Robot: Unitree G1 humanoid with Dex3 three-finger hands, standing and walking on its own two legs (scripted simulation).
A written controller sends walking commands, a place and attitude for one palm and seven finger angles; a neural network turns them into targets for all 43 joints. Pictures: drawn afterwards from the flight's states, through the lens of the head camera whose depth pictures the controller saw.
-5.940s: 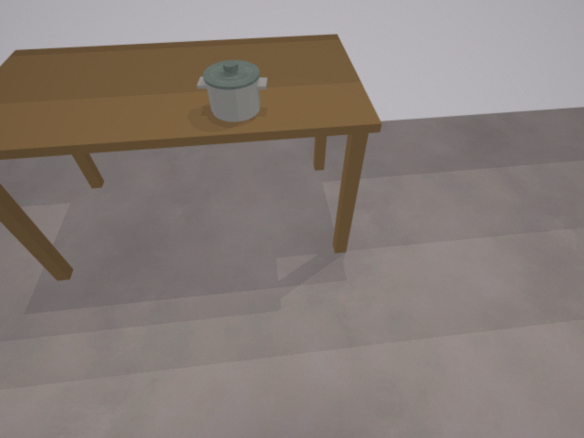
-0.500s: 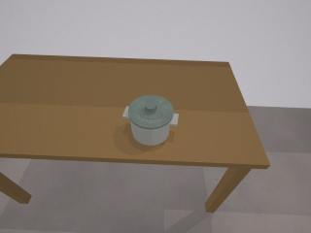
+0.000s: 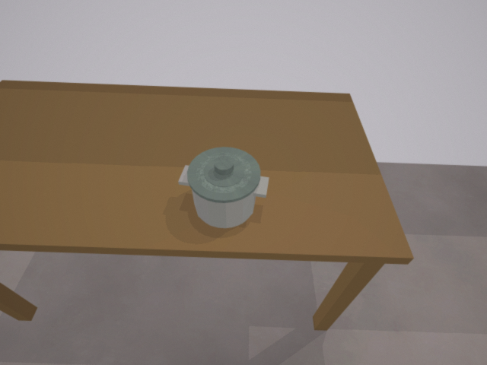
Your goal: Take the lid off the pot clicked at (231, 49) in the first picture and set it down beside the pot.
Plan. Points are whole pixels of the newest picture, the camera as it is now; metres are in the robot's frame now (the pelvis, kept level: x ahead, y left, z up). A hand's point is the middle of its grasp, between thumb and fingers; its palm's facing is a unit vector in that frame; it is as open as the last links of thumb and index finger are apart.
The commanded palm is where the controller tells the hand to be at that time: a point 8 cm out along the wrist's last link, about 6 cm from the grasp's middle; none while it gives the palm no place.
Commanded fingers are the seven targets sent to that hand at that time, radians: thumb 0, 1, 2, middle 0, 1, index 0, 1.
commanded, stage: shuffle to correct the standing spot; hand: left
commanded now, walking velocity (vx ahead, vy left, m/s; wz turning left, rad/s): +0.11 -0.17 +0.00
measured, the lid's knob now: (223, 165) +0.49 +0.07 +0.03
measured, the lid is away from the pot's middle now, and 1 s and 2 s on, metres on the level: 0.00 0.00 0.00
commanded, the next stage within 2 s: come to a stop and stand still in 0.50 s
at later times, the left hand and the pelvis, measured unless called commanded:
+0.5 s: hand out of the picture +0.07 +0.14 -0.19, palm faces +0.02 -0.99 -0.15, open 7.3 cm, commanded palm none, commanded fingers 0.00 0.90 0.90 -0.20 -0.30 -0.20 -0.30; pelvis +0.06 -0.03 -0.01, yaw -1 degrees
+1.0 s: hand out of the picture +0.13 +0.10 -0.17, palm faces +0.00 -0.97 -0.23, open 7.2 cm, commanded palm none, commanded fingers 0.00 0.90 0.90 -0.20 -0.30 -0.20 -0.30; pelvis +0.07 -0.09 +0.00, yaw -1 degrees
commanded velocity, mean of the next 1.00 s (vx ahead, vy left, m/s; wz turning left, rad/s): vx -0.01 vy -0.04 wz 0.00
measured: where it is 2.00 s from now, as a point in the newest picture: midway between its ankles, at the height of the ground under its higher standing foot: outside the picture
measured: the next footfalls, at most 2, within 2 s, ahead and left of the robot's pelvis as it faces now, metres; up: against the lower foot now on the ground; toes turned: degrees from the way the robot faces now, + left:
left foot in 0.38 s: +0.09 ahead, +0.05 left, +0.00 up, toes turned +2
right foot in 0.72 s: +0.08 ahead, -0.21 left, +0.00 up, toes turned +1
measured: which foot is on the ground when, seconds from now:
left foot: down 0.00-0.14, up 0.16-0.36, down 0.38-1.00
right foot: down 0.00-0.38, up 0.40-0.70, down 0.72-1.00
